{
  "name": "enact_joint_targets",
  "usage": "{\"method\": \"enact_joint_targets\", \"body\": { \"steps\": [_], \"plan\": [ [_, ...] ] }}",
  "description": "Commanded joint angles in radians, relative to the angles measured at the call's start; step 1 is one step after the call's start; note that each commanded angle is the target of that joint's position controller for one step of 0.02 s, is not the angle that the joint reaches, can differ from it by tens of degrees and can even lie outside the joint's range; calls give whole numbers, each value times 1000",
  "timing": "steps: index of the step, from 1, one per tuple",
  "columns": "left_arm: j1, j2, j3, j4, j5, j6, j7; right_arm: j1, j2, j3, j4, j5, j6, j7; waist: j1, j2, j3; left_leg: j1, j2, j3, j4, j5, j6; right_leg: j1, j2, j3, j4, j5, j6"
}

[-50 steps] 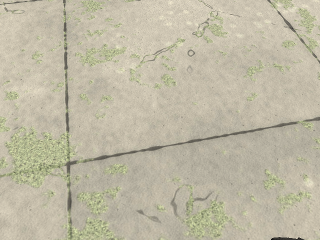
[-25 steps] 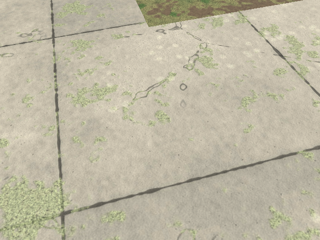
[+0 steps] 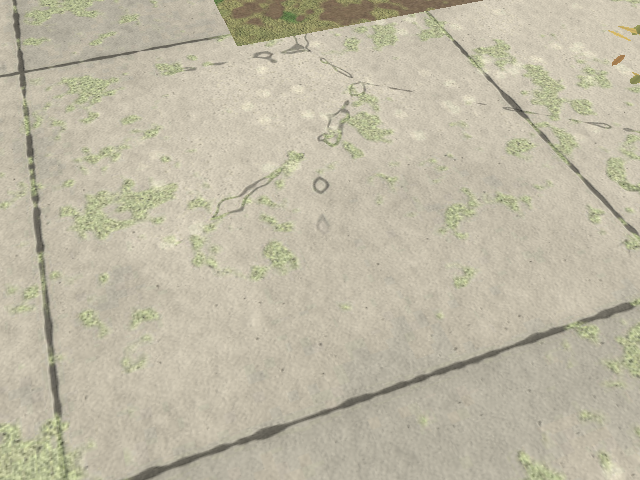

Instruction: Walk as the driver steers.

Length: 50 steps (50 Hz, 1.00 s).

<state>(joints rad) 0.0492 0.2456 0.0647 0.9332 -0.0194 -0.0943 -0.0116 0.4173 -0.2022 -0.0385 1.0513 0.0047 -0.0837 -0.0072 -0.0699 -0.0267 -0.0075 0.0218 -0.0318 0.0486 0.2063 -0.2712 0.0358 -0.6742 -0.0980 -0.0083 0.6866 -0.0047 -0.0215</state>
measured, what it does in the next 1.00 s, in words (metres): walks ahead, turning left: right foot, then left foot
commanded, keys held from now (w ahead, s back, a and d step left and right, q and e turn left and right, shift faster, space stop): w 0.10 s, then w+q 0.58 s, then q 0.32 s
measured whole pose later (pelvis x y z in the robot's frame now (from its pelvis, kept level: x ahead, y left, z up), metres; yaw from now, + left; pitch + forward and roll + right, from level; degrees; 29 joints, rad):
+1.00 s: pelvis +0.49 +0.06 +0.00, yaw +27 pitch +3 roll -1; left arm 0.04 0.30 0.07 0.78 0.01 -0.06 0.04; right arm 0.19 -0.28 -0.09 0.77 0.01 -0.03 0.00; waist -0.03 -0.02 0.08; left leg -0.32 -0.11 -0.06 0.41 -0.14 0.10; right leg -0.65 -0.07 0.08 0.99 -0.31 0.07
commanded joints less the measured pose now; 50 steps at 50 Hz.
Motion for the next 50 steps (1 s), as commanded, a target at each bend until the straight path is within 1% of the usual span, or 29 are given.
{"method": "enact_joint_targets", "body": {
  "steps": [1, 3, 5, 6, 7, 8, 9, 10, 11, 12, 13, 15, 18, 22, 29, 31, 33, 34, 35, 36, 37, 38, 39, 40, 41, 42, 43, 46, 50],
  "plan": [
    [-142, 30, -10, -92, -7, -7, -16, 17, -182, -39, -29, 13, -13, -9, 13, 106, 124, -93, 260, -116, -101, 280, 150, 44, 31, -16, -113, 74, -11],
    [-159, 52, -7, -110, -7, -8, -25, 23, -181, -45, -20, 18, -7, -11, 27, 101, 125, -8, 291, -113, -64, 343, 136, 42, 32, -2, -154, 39, -38],
    [-110, 91, 8, -107, -7, -11, -29, 6, -199, -54, -24, 15, 3, -11, 69, 118, 73, 49, 301, -97, 29, 568, 115, 150, 65, -24, -169, -27, -67],
    [-28, 121, 26, -89, -5, -12, -26, 0, -199, -54, -26, 14, 9, -10, 117, 128, 16, 42, 282, -88, 146, 737, 102, 288, 97, -46, -170, -55, -85],
    [146, 164, 51, -39, -7, -10, -20, -12, -179, -45, -34, 9, 16, -8, 200, 122, -81, -38, 230, -61, 349, 777, 75, 526, 108, -48, -171, -59, -112],
    [331, 245, 72, -7, 9, -9, -8, -2, -142, -27, -63, -9, 17, -4, 248, 12, -235, -280, 161, -28, 679, 466, 41, 856, -96, 176, -142, -87, -172],
    [375, 283, 73, 9, 22, -6, -14, 137, 8, 10, -63, 8, -2, 3, 162, -252, -394, -619, -19, -74, 1023, -273, -9, 1119, -335, 673, -305, -334, -316],
    [348, 190, 47, 0, 15, -9, -15, 57, -108, -17, -57, 38, -22, 5, 199, -158, -335, -706, 20, -203, 1145, -297, 9, 1045, -306, 715, -388, -432, -274],
    [253, 148, 34, -15, 10, -15, -11, -36, -158, -33, -92, 56, -30, 3, 179, -125, -180, -771, 69, -176, 1163, -211, 24, 904, -282, 547, -407, -393, -222],
    [168, 119, 23, -31, 13, -21, -11, -82, -162, -37, -102, 50, -30, -7, 143, -43, -105, -727, 125, -157, 1121, -112, 28, 744, -250, 421, -439, -304, -194],
    [116, 92, 17, -32, 22, -27, -14, -98, -152, -47, -103, 36, -21, -15, 110, -27, -55, -675, 157, -154, 1067, -51, 30, 618, -216, 326, -474, -240, -173],
    [88, 59, 10, -18, 36, -33, -16, -45, -102, -50, -91, 35, 11, -15, 58, -64, -27, -579, 190, -164, 1014, -4, 35, 501, -172, 194, -533, -199, -155],
    [111, 92, 20, 3, 36, -39, -2, -93, -91, -57, -119, 33, 42, -18, 44, -44, 31, -641, 199, -168, 949, 66, 25, 458, -167, 81, -589, -143, -164],
    [158, 117, 27, 13, 41, -32, 23, -191, -99, -65, -157, 20, 39, -5, 60, -17, 61, -755, 182, -185, 784, 257, 2, 527, -162, -23, -599, -62, -154],
    [276, 153, 37, 25, 25, -2, 40, -425, -64, -37, -260, 15, 32, 43, 143, 15, 128, -801, 161, -49, 505, 317, 13, 707, -186, -168, -562, 43, -132],
    [296, 166, 43, 25, 16, 14, 40, -464, -66, -33, -295, 18, 32, 58, 148, 4, 135, -808, 146, -13, 469, 239, 28, 776, -207, -190, -514, 119, -128],
    [271, 191, 51, 11, 8, 26, 41, -451, -89, -40, -320, 22, 34, 70, 115, -28, 103, -717, 100, 41, 444, 140, 58, 801, -214, -223, -422, 382, -109],
    [257, 208, 55, 2, 4, 32, 44, -413, -112, -51, -323, 23, 37, 72, 85, -54, 62, -633, 61, 74, 448, 90, 78, 807, -214, -235, -342, 577, -99],
    [234, 222, 58, -9, 3, 43, 47, -315, -150, -71, -309, 25, 37, 72, 24, -70, 10, -507, 10, 101, 438, 56, 100, 792, -200, -247, -186, 755, -82],
    [210, 223, 56, -21, -2, 51, 49, -154, -210, -104, -272, 23, 34, 64, -62, -55, -76, -278, -39, 100, 345, 157, 134, 718, -158, -264, 38, 756, -43],
    [218, 198, 46, -48, 13, 40, 50, -37, -304, -136, -248, 14, 39, 38, -97, 57, -170, 21, 77, -104, 320, 357, 188, 467, -104, -258, 350, 390, 24],
    [290, 58, 7, -107, 39, 6, 39, -119, -400, -142, -290, -7, 39, 27, 41, 313, -277, 325, 374, -683, 245, 593, 407, 39, 141, -161, 762, -583, 107],
    [231, 140, 15, -114, 5, -33, 24, -65, -340, -119, -312, -16, 36, 34, -32, 157, -439, 364, 417, -775, 185, 705, 438, 4, 129, 89, 838, -639, 86],
    [152, 148, 19, -143, -25, -41, 21, -103, -279, -103, -314, -17, 31, 34, -28, 110, -338, 290, 376, -585, 209, 790, 389, -44, 80, 101, 810, -576, 62],
    [143, 137, 19, -134, -14, -38, 29, -166, -237, -95, -316, 6, 24, 35, 13, 31, -193, 127, 306, -440, 203, 767, 326, -53, 34, 87, 697, -501, 55],
    [138, 153, 28, -126, 12, -27, 41, -221, -200, -86, -330, 16, 24, 29, 44, 16, -143, 5, 268, -380, 180, 699, 287, -15, 1, 82, 615, -454, 55],
    [146, 167, 37, -127, 19, -9, 44, -256, -188, -80, -345, 7, 27, 25, 73, 18, -110, -112, 245, -353, 149, 707, 281, 55, -8, 82, 580, -430, 57],
    [167, 129, 32, -150, 29, 28, 51, -260, -233, -91, -355, -7, 27, 16, 110, 42, -107, -232, 213, -304, 133, 818, 278, 115, 15, 68, 439, -375, 82],
    [91, 118, 22, -184, 33, 44, 55, -251, -252, -96, -364, 12, 56, -10, 90, 95, -138, -237, 164, -280, 163, 737, 224, 115, 56, 69, 226, -214, 108]
  ]
}}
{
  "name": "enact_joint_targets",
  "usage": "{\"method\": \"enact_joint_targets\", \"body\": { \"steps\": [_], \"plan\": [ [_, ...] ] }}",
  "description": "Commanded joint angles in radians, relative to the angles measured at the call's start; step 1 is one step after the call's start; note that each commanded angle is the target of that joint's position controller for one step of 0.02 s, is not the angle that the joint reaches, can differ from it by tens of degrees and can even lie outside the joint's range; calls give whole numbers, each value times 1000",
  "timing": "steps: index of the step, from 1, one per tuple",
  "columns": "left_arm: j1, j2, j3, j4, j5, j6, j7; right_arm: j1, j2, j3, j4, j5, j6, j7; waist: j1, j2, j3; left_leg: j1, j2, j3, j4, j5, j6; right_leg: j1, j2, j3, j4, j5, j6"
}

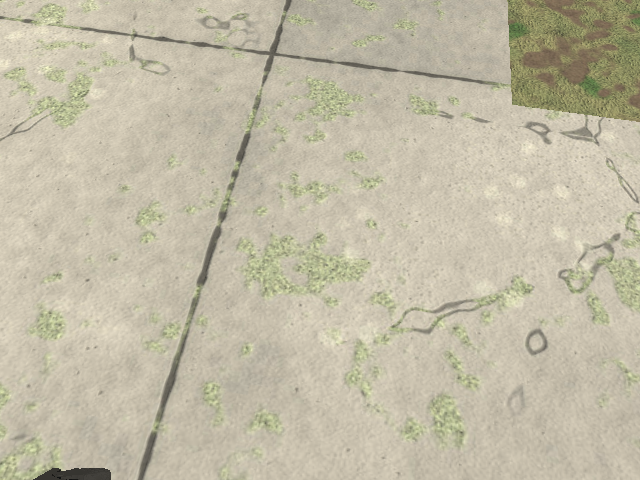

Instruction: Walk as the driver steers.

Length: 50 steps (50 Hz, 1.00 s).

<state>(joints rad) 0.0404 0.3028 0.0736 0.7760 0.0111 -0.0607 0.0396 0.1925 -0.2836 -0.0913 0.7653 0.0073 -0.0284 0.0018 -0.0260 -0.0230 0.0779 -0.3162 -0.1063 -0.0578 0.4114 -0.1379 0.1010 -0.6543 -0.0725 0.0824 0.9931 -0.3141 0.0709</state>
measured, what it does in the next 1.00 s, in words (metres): walks ahead: right foot, then left foot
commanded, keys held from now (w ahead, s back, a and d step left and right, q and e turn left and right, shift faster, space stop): q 0.24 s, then w+q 0.02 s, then w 0.62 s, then w+e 0.12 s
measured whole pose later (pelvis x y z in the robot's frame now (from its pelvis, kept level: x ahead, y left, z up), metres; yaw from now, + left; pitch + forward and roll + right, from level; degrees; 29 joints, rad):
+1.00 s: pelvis +0.33 +0.03 -0.02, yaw +14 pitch +4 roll +1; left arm 0.03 0.27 0.03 0.68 -0.02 -0.08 -0.06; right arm 0.45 -0.30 -0.07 0.80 0.02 -0.06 -0.01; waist -0.09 -0.03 0.01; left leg 0.09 0.00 0.02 0.27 -0.41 -0.01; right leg -0.59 -0.02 -0.03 0.54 -0.04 -0.05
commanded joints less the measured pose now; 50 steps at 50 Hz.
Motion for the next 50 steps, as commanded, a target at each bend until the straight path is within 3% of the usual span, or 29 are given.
{"method": "enact_joint_targets", "body": {
  "steps": [1, 7, 9, 10, 11, 12, 13, 14, 15, 16, 18, 20, 22, 26, 28, 29, 30, 31, 32, 33, 34, 36, 39, 42, 44, 47, 49, 50],
  "plan": [
    [74, 61, 11, -36, 0, 12, 1, -26, -169, -43, -82, 12, 10, -24, 36, 105, -226, 101, 231, -182, -36, 552, 142, 103, 40, -18, -126, 132, 18],
    [-26, 82, 12, -81, -10, 10, -16, -15, -164, -36, -102, 5, 45, -38, 1, 160, -190, 133, 230, -326, 30, 316, 110, 137, 95, 15, -324, 99, 11],
    [0, 96, 19, -83, -11, -2, -23, -34, -159, -31, -120, 9, 50, -39, 21, 184, -186, 155, 222, -385, 69, 296, 91, 195, 106, 18, -428, 88, -10],
    [35, 98, 22, -77, -11, -9, -25, -60, -154, -27, -132, 13, 51, -42, 52, 189, -183, 148, 196, -391, 102, 275, 66, 266, 103, 9, -539, 169, -28],
    [74, 122, 30, -71, -4, -16, -25, -64, -134, -20, -147, 10, 52, -45, 68, 167, -195, 94, 155, -374, 161, 197, 26, 392, 42, 34, -622, 329, -57],
    [109, 190, 44, -78, 14, -13, -16, -18, -75, -2, -161, -8, 49, -45, 42, -6, -262, -25, 67, -257, 365, -95, -30, 572, -175, 200, -606, 614, -139],
    [152, 214, 49, -56, 41, 3, -17, 57, -82, -4, -185, 0, 43, -43, -4, -276, -278, -272, -62, -113, 540, -593, -85, 695, -353, 478, -631, 738, -340],
    [155, 163, 41, -71, 14, 7, -16, 107, -160, -20, -162, -6, 32, -33, 5, -221, -294, -341, 23, -115, 731, -563, -120, 709, -389, 535, -634, 567, -396],
    [146, 114, 30, -82, 3, 10, -13, 60, -187, -29, -151, 8, 35, -28, 32, -145, -254, -385, 59, -97, 786, -463, -129, 676, -317, 432, -645, 309, -356],
    [133, 94, 23, -82, -2, 15, -14, 28, -171, -28, -140, 10, 43, -29, 38, -88, -206, -391, 87, -77, 781, -387, -136, 621, -236, 344, -677, 58, -299],
    [125, 101, 20, -75, -11, 21, -12, -11, -120, -12, -158, 6, 45, -17, 43, -116, -129, -374, 104, -37, 710, -308, -138, 518, -173, 273, -747, -120, -260],
    [148, 116, 25, -69, -8, 15, -14, -22, -75, 6, -161, 5, 27, -3, 55, -136, -121, -292, 101, 23, 580, -277, -127, 468, -136, 197, -786, -118, -255],
    [146, 133, 31, -70, -16, 6, -20, -49, -49, 20, -167, 0, 6, 5, 62, -144, -126, -186, 113, 55, 416, -251, -109, 430, -128, 143, -795, -60, -258],
    [179, 165, 39, -55, -38, 6, -41, -36, -68, 18, -157, 9, -20, 14, 50, -146, -126, 2, 94, 102, 155, -144, -79, 382, -150, 115, -768, -43, -266],
    [194, 142, 28, -46, -41, 10, -48, 30, -72, 13, -128, 9, -22, 12, 13, -119, -125, 169, 74, 116, 46, -93, -53, 300, -132, 93, -711, -80, -235],
    [187, 100, 13, -45, -33, 6, -51, 96, -84, 6, -114, 12, -21, 6, -22, -101, -146, 291, 107, 68, 39, -105, -34, 225, -109, 68, -643, -103, -197],
    [149, 18, -13, -67, -16, -4, -59, 199, -136, -7, -100, 5, -21, -6, -63, 36, -169, 414, 273, -156, -48, -207, 15, 94, -26, -31, -397, -115, -126],
    [125, 1, -20, -127, -20, -27, -56, 253, -264, -37, -95, -8, -16, -4, -67, 299, -150, 474, 470, -511, -174, -415, 154, -157, 74, -136, -135, -211, -84],
    [82, 99, 6, -137, -38, -41, -49, 277, -224, -30, -85, -9, -29, 1, -95, 238, -88, 426, 501, -610, -208, -507, 222, -262, 28, -57, 45, -264, -87],
    [101, 125, 15, -128, -48, -47, -53, 245, -167, -10, -90, -5, -42, 4, -65, 211, -45, 417, 465, -544, -207, -511, 200, -310, -9, -27, 102, -171, -105],
    [122, 113, 14, -108, -41, -48, -56, 207, -137, 0, -99, -6, -51, 6, -43, 188, -37, 394, 419, -458, -212, -432, 173, -301, -26, -30, 110, -86, -110],
    [117, 98, 13, -103, -18, -49, -64, 149, -114, 11, -106, -6, -50, 6, -11, 146, -18, 328, 369, -328, -236, -192, 139, -254, -53, -29, 49, 38, -96],
    [84, 47, -6, -110, -15, -43, -75, 141, -118, 7, -99, -6, -47, -2, -6, 116, -35, 266, 311, -161, -257, 60, 121, -149, -35, -72, -103, 190, -58],
    [-8, 7, -27, -135, -22, -41, -83, 181, -144, -1, -70, 3, -45, -9, -37, 121, -25, 204, 280, -67, -256, 115, 96, -16, 6, -101, -310, 321, -48],
    [-58, 17, -29, -153, -30, -41, -91, 219, -163, -6, -48, 10, -46, -8, -54, 124, -12, 205, 301, -68, -253, 94, 93, 32, 26, -106, -380, 353, -58],
    [-82, 45, -24, -172, -37, -38, -103, 224, -178, -14, -25, 16, -45, -9, -41, 127, 5, 297, 356, -49, -230, 138, 72, 24, 24, -93, -436, 321, -108],
    [-50, 70, -14, -173, -33, -35, -107, 214, -189, -19, -17, 12, -40, -13, -8, 129, -29, 356, 364, -11, -154, 361, 45, 95, 54, -115, -447, 256, -148],
    [17, 92, -1, -159, -29, -32, -104, 204, -196, -22, -19, 9, -34, -17, 34, 133, -86, 369, 346, 29, -51, 561, 25, 204, 91, -146, -454, 235, -172]
  ]
}}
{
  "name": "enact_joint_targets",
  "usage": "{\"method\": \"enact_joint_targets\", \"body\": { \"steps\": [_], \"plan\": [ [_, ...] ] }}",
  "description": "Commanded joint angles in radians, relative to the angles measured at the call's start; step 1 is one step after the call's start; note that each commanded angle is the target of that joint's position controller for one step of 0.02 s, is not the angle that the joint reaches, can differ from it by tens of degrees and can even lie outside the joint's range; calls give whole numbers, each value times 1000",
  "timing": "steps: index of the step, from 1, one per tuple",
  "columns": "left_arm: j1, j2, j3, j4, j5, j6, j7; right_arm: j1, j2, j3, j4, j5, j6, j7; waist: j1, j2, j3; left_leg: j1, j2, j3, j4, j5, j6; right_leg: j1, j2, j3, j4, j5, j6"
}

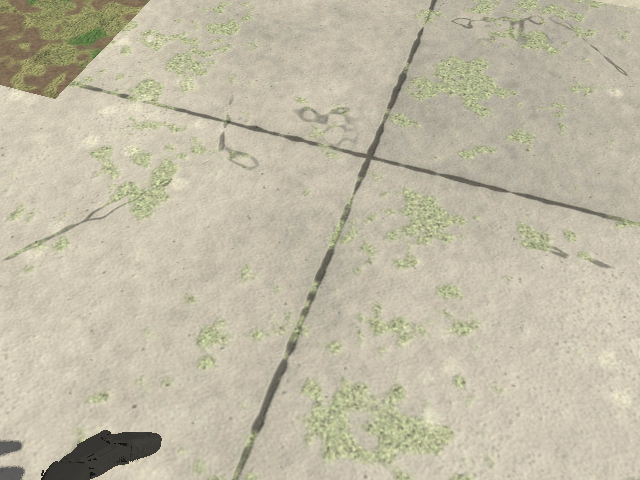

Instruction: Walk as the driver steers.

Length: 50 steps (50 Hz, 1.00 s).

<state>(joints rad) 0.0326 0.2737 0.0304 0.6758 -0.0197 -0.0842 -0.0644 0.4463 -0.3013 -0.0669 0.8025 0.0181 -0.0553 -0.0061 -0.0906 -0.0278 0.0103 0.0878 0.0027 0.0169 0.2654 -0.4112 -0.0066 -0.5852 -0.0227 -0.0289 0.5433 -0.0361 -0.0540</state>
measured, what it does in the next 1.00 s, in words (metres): walks ahead, turning right: right foot, then left foot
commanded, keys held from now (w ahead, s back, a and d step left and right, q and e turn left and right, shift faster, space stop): w+e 1.00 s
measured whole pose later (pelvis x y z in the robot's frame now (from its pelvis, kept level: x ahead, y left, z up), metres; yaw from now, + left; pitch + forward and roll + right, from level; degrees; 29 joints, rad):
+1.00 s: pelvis +0.51 -0.11 +0.00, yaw -34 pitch +2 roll +2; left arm 0.05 0.28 0.05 0.58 -0.02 -0.02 -0.06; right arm 0.35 -0.32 -0.08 0.82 0.02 -0.06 -0.01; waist -0.09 -0.03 0.05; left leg 0.09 0.05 0.24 0.31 -0.41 -0.06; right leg -0.58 -0.05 -0.03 0.64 -0.12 -0.06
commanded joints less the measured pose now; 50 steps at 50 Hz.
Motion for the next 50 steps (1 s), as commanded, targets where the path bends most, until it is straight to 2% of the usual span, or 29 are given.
{"method": "enact_joint_targets", "body": {
  "steps": [1, 2, 3, 4, 5, 6, 7, 8, 11, 13, 17, 20, 22, 24, 25, 26, 27, 28, 29, 30, 31, 32, 34, 38, 42, 46, 47, 49, 50],
  "plan": [
    [160, 159, 65, -21, 3, -3, 7, -48, -167, -41, -61, -8, -1, -16, 163, 121, -109, -72, 197, 9, 278, 968, 104, 330, 80, -57, -10, -38, -75],
    [313, 215, 85, 4, 0, 5, 18, -31, -144, -27, -84, -31, 0, -26, 218, 52, -223, -269, 167, 46, 552, 776, 64, 621, -28, 102, 30, -5, -120],
    [378, 321, 106, 15, 4, 5, 16, 92, -21, 13, -120, -37, -22, -12, 148, -242, -366, -685, -24, 21, 965, 97, -14, 974, -283, 665, -79, -257, -316],
    [392, 230, 83, 10, -8, 8, 16, 23, -93, 3, -109, -19, -52, -1, 198, -186, -414, -813, -34, -138, 1082, -125, -7, 1015, -308, 866, -236, -401, -313],
    [331, 203, 73, 3, 0, 9, 22, -88, -140, -10, -142, 17, -68, 9, 201, -131, -244, -901, 13, -136, 1108, -63, 5, 895, -286, 719, -249, -366, -267],
    [276, 191, 69, -11, 6, 10, 27, -146, -133, -2, -158, 12, -79, 7, 176, -25, -161, -877, 55, -122, 1054, 12, 16, 746, -245, 604, -252, -268, -243],
    [229, 171, 63, -19, 12, 11, 28, -174, -128, -5, -163, -11, -82, 1, 139, 24, -91, -835, 83, -110, 970, 59, 13, 601, -208, 516, -265, -153, -232],
    [198, 151, 56, -31, 24, 9, 31, -160, -129, -11, -164, -22, -75, -3, 99, -1, -77, -761, 108, -116, 917, 92, 11, 504, -176, 460, -287, -80, -226],
    [176, 146, 59, -36, 15, 4, 40, -140, -100, -7, -164, -34, -46, -8, 60, -38, -52, -696, 111, -96, 816, 114, -22, 361, -141, 388, -338, -4, -246],
    [197, 167, 66, -26, 10, 2, 52, -204, -79, 2, -187, -40, -39, -13, 73, -32, -20, -710, 103, -84, 708, 202, -46, 310, -123, 343, -354, 19, -242],
    [256, 183, 73, -5, -2, 16, 68, -370, -43, 17, -218, -32, -53, -2, 138, -36, -1, -633, 49, -76, 406, 455, -60, 280, -68, 287, -322, -30, -182],
    [314, 189, 76, 13, -11, 29, 73, -451, -60, 13, -238, -14, -65, 13, 168, -46, -4, -581, 13, -87, 299, 481, -60, 324, -88, 346, -273, -86, -170],
    [328, 183, 76, 16, -11, 37, 76, -457, -86, 0, -244, -9, -72, 21, 159, -60, -12, -553, 2, -104, 240, 421, -45, 389, -106, 411, -215, -115, -154],
    [312, 179, 77, 10, -7, 44, 77, -401, -107, -14, -234, -4, -79, 23, 118, -92, -25, -465, -3, -96, 198, 346, -13, 414, -109, 454, -146, -101, -130],
    [306, 153, 69, 5, -4, 45, 75, -324, -123, -27, -215, -7, -83, 18, 76, -90, -59, -343, 5, -84, 159, 341, 16, 394, -74, 440, -76, -80, -104],
    [299, 97, 49, -10, 5, 40, 71, -200, -165, -42, -205, -25, -87, 9, 14, -39, -167, -124, 122, -179, 180, 312, 76, 314, -22, 380, 133, -112, -66],
    [392, 25, 27, -35, 3, 30, 71, -78, -250, -63, -189, -44, -78, 1, 20, 192, -312, 227, 353, -515, 160, 226, 203, 24, 113, 227, 468, -419, 6],
    [430, 80, 29, -51, -21, 23, 73, -29, -232, -65, -155, -24, -65, 13, 28, 364, -332, 277, 457, -826, 73, -32, 280, -197, 81, 185, 678, -573, 29],
    [360, 165, 52, -39, -26, 28, 75, -77, -145, -43, -173, -20, -60, 11, 3, 217, -198, 170, 404, -717, 40, -114, 240, -247, 28, 206, 757, -481, 41],
    [278, 178, 58, -53, -14, 35, 75, -121, -109, -31, -176, -24, -53, 8, 1, 143, -107, 57, 354, -552, 36, -25, 201, -241, -2, 171, 762, -398, 48],
    [242, 164, 60, -65, -4, 40, 72, -164, -87, -21, -173, -29, -48, 8, 23, 113, -49, -46, 308, -446, 12, 88, 186, -212, -28, 162, 724, -340, 53],
    [228, 151, 64, -73, -2, 44, 66, -193, -68, -15, -167, -33, -47, 7, 45, 132, -14, -117, 274, -363, -15, 166, 176, -180, -53, 160, 685, -303, 55],
    [239, 108, 58, -76, -11, 57, 58, -209, -66, -16, -152, -30, -54, 6, 69, 159, 6, -196, 248, -255, -64, 246, 176, -127, -73, 134, 646, -270, 61],
    [174, 75, 46, -102, 0, 66, 52, -199, -114, -34, -111, -28, -61, 4, 69, 111, 20, -187, 267, -123, -106, 391, 202, -162, -90, 125, 506, -159, 82],
    [66, 58, 36, -120, -2, 53, 29, -189, -145, -41, -81, -20, -49, -2, 33, 91, 39, -160, 244, 19, -106, 449, 170, -110, -78, 74, 275, 31, 67],
    [-34, 62, 35, -160, -8, 51, 7, -141, -182, -52, -46, -1, -33, -2, 9, 89, 74, -81, 273, 83, -88, 479, 144, -78, -61, 20, 139, 7, 27],
    [-43, 70, 39, -169, -7, 52, 3, -138, -191, -56, -40, 5, -27, -2, 14, 92, 76, -53, 283, 98, -64, 540, 136, -66, -50, 4, 118, -33, 11],
    [-1, 104, 57, -173, 1, 58, 1, -142, -223, -66, -38, 14, -14, -6, 57, 120, 28, -15, 282, 141, 64, 871, 116, 45, 10, -52, 94, -140, -33],
    [93, 137, 77, -153, 2, 62, 5, -147, -234, -69, -39, 19, -7, -9, 118, 123, -31, -24, 268, 169, 210, 1022, 101, 179, 55, -80, 69, -160, -61]
  ]
}}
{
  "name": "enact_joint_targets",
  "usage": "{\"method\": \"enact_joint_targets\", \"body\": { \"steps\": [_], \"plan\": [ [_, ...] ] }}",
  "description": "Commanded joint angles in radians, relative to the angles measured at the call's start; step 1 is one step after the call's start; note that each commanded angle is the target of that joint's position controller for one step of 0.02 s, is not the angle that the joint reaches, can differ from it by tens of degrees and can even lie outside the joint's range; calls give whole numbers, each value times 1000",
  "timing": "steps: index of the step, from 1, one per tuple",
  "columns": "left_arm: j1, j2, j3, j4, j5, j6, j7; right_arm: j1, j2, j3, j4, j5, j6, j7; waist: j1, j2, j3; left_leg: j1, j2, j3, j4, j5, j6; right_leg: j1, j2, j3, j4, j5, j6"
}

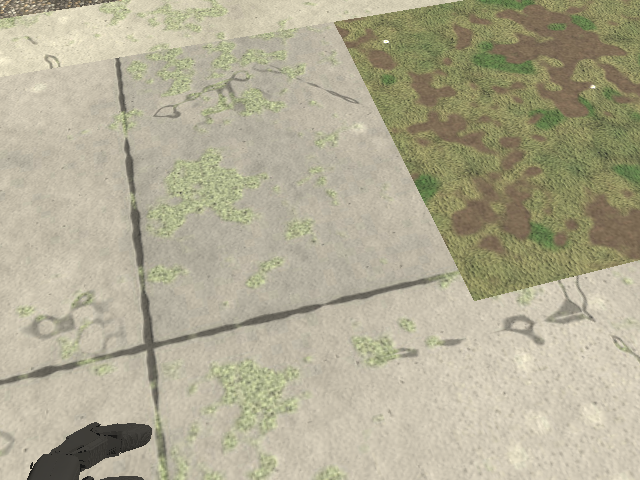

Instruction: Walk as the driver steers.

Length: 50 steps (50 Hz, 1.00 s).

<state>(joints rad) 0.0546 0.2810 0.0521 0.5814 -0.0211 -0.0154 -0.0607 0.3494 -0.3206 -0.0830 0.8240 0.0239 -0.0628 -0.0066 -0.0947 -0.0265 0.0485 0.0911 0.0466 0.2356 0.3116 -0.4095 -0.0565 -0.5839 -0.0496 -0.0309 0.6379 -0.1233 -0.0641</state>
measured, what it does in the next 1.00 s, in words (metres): walks ahead: right foot, then left foot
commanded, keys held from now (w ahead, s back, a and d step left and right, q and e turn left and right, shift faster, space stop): w+e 0.10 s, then w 0.28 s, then no key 0.58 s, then q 0.04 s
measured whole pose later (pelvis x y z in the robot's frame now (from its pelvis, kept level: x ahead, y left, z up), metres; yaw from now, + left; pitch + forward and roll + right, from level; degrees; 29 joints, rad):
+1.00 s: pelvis +0.42 -0.04 +0.01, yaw -9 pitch -1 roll +1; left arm 0.24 0.24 0.03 0.80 0.02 0.01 0.03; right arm 0.15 -0.23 -0.01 0.86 -0.02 -0.01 0.01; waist -0.01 0.02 0.01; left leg -0.29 -0.01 0.03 0.51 -0.21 0.01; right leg -0.27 -0.03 0.04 0.56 -0.27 0.03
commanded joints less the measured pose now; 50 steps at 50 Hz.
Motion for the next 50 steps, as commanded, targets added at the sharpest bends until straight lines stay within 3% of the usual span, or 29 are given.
{"method": "enact_joint_targets", "body": {
  "steps": [1, 2, 3, 4, 5, 6, 7, 8, 10, 13, 16, 19, 21, 24, 26, 27, 28, 29, 30, 32, 34, 37, 40, 42, 43, 44, 45, 47, 50],
  "plan": [
    [246, 182, 87, -11, 0, -1, 12, -52, -195, -45, -65, 13, 4, -13, 213, 97, -160, -127, 188, -19, 381, 1028, 121, 432, 125, -81, -76, -14, -90],
    [394, 267, 116, 19, -8, 10, 34, -22, -127, -18, -88, -23, -1, -14, 254, -51, -254, -405, 138, -19, 711, 578, 74, 744, -31, 170, -79, 15, -155],
    [337, 354, 115, -6, -10, -6, 32, 49, -16, 22, -152, -45, -29, -1, 129, -261, -377, -788, -67, -177, 1013, -206, 26, 984, -255, 772, -231, -246, -341],
    [361, 258, 90, -20, -6, -22, 25, -82, -119, 4, -160, -6, -59, 10, 219, -120, -402, -888, -36, -337, 1084, -168, 41, 979, -272, 834, -337, -325, -318],
    [328, 215, 75, -4, 1, -35, 23, -149, -142, -2, -185, 19, -73, 15, 211, -91, -253, -945, -1, -321, 1048, -67, 59, 868, -247, 696, -350, -246, -279],
    [270, 185, 64, -4, 0, -41, 24, -144, -128, 4, -170, 4, -79, 8, 163, -5, -178, -895, 45, -315, 966, 19, 64, 722, -207, 573, -345, -130, -246],
    [207, 154, 54, -11, 8, -42, 27, -133, -128, 0, -156, -19, -76, 3, 122, 4, -134, -823, 76, -311, 888, 72, 55, 595, -173, 479, -349, -6, -224],
    [170, 130, 43, -21, 21, -44, 31, -106, -129, -2, -145, -24, -64, 5, 90, -19, -122, -756, 97, -316, 857, 108, 51, 515, -149, 425, -371, 78, -217],
    [162, 126, 40, -3, 23, -54, 37, -85, -103, 2, -131, -30, -43, 7, 72, -26, -115, -705, 98, -296, 802, 138, 26, 434, -135, 364, -405, 200, -228],
    [203, 146, 42, 40, 19, -62, 52, -161, -66, 15, -149, -36, -28, 5, 92, -18, -64, -742, 92, -280, 653, 277, -4, 394, -108, 266, -440, 272, -216],
    [237, 150, 40, 71, 14, -59, 61, -258, -43, 26, -165, -31, -35, 15, 133, -27, -38, -717, 65, -268, 438, 484, -1, 399, -67, 197, -443, 224, -168],
    [293, 165, 42, 108, 7, -59, 62, -354, -30, 33, -188, -17, -44, 30, 177, -29, 0, -684, 34, -257, 298, 580, 14, 421, -90, 208, -454, 117, -157],
    [319, 160, 40, 133, 8, -49, 66, -390, -38, 31, -202, -25, -53, 42, 186, -27, 22, -696, 12, -254, 228, 565, 38, 485, -105, 213, -395, 235, -146],
    [328, 162, 41, 155, 15, -31, 75, -348, -58, 20, -196, -37, -63, 57, 157, -59, -27, -631, -26, -249, 174, 484, 84, 580, -126, 235, -270, 415, -107],
    [282, 163, 39, 146, 12, -25, 78, -203, -92, 2, -155, -48, -67, 50, 68, -61, -114, -423, -60, -211, 111, 554, 127, 581, -72, 211, -94, 611, -59],
    [287, 130, 26, 128, 27, -26, 79, -100, -144, -7, -142, -61, -72, 43, 31, -3, -240, -176, 54, -301, 176, 909, 178, 475, -13, 180, 98, 461, -15],
    [444, 52, 1, 142, 30, -35, 73, -30, -192, -13, -135, -77, -60, 36, 61, 222, -415, 216, 329, -604, 238, 1209, 371, 157, 115, 143, 491, -130, 71],
    [499, 92, 4, 179, 17, -35, 66, 30, -112, 2, -109, -47, -44, 42, 36, 258, -547, 297, 390, -772, 200, 1129, 429, 62, 153, 223, 623, -586, 92],
    [413, 171, 26, 168, -4, -24, 66, -26, -100, 6, -122, -25, -29, 43, 22, 161, -441, 178, 347, -702, 148, 884, 383, 14, 101, 236, 681, -552, 98],
    [271, 151, 25, 130, 6, 11, 79, -196, -40, 33, -136, -29, -9, 36, 74, 79, -197, -141, 260, -559, 49, 612, 316, -1, 19, 152, 565, -446, 114],
    [301, 101, 20, 143, 16, 45, 91, -281, -35, 36, -132, -47, 0, 37, 134, 140, -119, -392, 178, -452, -32, 492, 275, 172, -11, 111, 376, -374, 124],
    [330, 52, 4, 167, 29, 45, 100, -294, -49, 29, -111, -52, 1, 32, 138, 171, -160, -437, 150, -369, -36, 573, 285, 315, -6, 78, 164, -270, 127],
    [301, 66, 10, 177, 30, 44, 95, -293, -57, 30, -86, -39, 16, 24, 132, 136, -181, -444, 151, -367, -32, 320, 266, 412, 1, 61, 4, -84, 106],
    [265, 65, 11, 172, 47, 46, 92, -294, -28, 45, -71, -36, 25, 25, 136, 123, -131, -508, 107, -363, -36, 15, 202, 478, 9, 56, -104, -29, 80],
    [239, 79, 12, 154, 56, 44, 95, -269, -3, 55, -55, -42, 26, 27, 130, 98, -94, -532, 79, -357, -23, -90, 152, 482, -30, 106, -166, -8, 61],
    [212, 130, 19, 134, 53, 42, 101, -241, -4, 57, -48, -52, 28, 29, 97, 29, -55, -530, 26, -323, 27, -120, 107, 437, -91, 170, -217, -30, 36],
    [182, 159, 29, 157, 42, 40, 102, -204, 2, 54, -44, -48, 33, 24, 50, -104, -32, -435, -26, -253, 58, -25, 80, 288, -67, 168, -237, -274, 14],
    [156, 73, 9, 156, 49, 22, 95, -224, -18, 50, -30, -44, 40, 13, 69, -96, -12, -348, -25, -243, 114, 90, 73, 215, -37, 149, -269, -314, 41],
    [173, 86, 14, 166, 38, -3, 96, -213, -25, 47, -9, -38, 45, 6, 86, -49, -40, -386, -19, -260, 136, 200, 94, 323, -24, 114, -203, -106, 63]
  ]
}}
Keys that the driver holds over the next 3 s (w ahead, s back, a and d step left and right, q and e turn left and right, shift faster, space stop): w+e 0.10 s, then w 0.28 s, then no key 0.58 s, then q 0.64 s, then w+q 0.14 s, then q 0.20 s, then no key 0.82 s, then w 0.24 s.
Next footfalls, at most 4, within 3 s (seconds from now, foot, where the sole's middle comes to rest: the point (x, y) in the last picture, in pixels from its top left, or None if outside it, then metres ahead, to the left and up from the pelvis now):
0.02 right None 0.19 -0.10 -0.76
0.52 left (284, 445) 0.52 0.06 -0.76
0.86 right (407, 464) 0.46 -0.18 -0.76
1.64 right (397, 435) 0.52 -0.17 -0.76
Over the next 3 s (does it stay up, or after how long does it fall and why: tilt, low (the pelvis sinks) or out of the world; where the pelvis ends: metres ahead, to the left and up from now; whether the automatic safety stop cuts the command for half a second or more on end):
stays up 0.57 0.02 0.00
